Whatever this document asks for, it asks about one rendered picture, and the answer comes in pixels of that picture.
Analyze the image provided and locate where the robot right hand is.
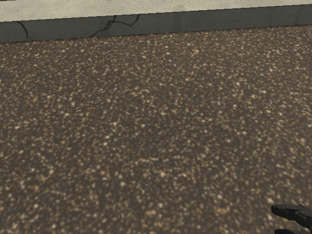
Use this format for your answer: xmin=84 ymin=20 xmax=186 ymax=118
xmin=271 ymin=204 xmax=312 ymax=234

